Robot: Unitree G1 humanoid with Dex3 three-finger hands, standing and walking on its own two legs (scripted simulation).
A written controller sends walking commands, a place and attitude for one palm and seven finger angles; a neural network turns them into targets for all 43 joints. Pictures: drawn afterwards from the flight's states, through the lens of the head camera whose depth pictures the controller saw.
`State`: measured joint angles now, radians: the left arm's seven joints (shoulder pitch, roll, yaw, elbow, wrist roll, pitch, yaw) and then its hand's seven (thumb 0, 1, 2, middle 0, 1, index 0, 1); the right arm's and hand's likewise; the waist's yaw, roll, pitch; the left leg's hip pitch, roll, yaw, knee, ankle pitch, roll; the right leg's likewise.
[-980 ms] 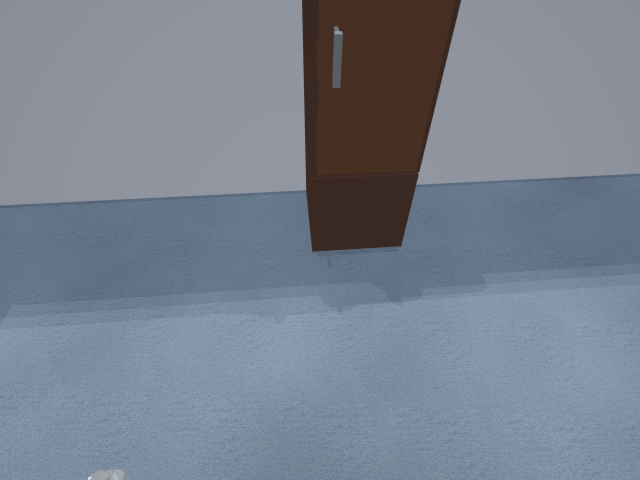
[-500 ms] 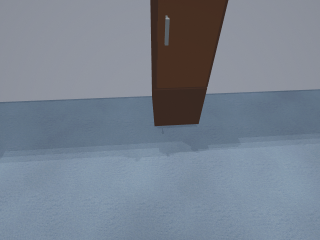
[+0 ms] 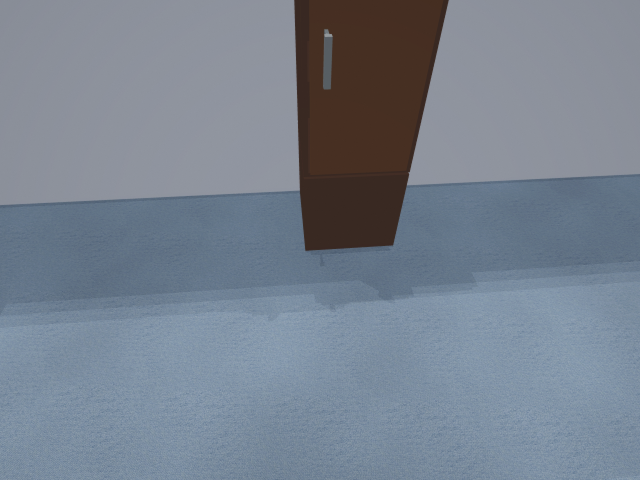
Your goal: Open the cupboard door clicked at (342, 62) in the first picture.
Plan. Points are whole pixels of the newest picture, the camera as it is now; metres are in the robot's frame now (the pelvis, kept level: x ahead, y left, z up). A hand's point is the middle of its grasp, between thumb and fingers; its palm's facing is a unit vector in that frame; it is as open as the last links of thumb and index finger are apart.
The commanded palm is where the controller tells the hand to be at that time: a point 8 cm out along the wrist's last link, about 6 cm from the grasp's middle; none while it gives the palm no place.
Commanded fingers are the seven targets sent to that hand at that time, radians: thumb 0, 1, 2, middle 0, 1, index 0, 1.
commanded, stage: look at it before walking up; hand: left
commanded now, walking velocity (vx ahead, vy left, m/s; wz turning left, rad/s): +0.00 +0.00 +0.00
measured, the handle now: (326, 59) +1.11 +0.04 +0.05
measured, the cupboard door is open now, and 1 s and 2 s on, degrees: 0 0 0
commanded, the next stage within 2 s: walk to a spot facing it in 0.46 s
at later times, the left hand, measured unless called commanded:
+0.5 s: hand out of the picture +0.07 +0.25 -0.16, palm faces -0.03 -0.94 -0.33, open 7.4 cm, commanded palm none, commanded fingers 0.00 0.90 0.90 -0.20 -0.30 -0.20 -0.30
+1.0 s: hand out of the picture +0.06 +0.18 -0.18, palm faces -0.13 -0.95 -0.27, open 7.4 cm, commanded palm none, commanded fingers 0.00 0.90 0.90 -0.20 -0.30 -0.20 -0.30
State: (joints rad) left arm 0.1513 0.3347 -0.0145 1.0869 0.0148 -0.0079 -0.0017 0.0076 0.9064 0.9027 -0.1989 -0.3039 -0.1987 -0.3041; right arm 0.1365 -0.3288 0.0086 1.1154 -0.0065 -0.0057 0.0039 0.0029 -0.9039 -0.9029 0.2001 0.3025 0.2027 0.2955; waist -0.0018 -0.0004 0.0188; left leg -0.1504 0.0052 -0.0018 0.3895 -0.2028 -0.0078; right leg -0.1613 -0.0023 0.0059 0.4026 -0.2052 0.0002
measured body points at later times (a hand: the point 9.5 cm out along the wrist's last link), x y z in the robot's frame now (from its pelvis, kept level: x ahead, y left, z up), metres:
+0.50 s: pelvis +0.01 +0.00 +0.00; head +0.01 +0.00 +0.45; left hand +0.08 +0.30 -0.13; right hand +0.09 -0.29 -0.13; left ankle +0.01 +0.12 -0.74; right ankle +0.01 -0.12 -0.74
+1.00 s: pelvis -0.01 -0.02 -0.02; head +0.01 -0.05 +0.43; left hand +0.07 +0.23 -0.16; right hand +0.03 -0.28 -0.18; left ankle -0.01 +0.12 -0.70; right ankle +0.00 -0.10 -0.74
